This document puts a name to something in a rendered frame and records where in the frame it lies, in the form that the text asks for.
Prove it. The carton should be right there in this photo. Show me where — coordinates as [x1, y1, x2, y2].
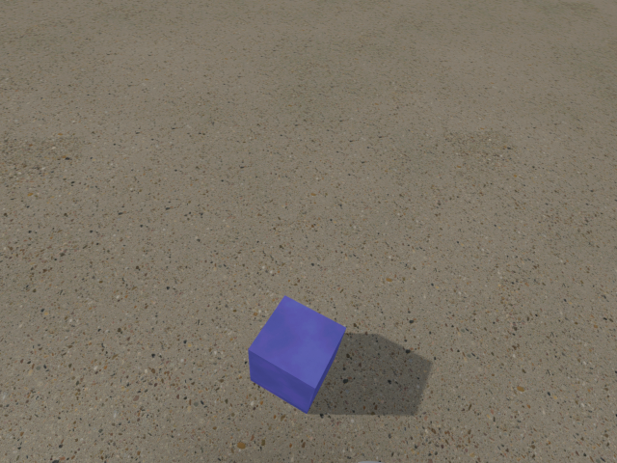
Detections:
[248, 295, 346, 414]

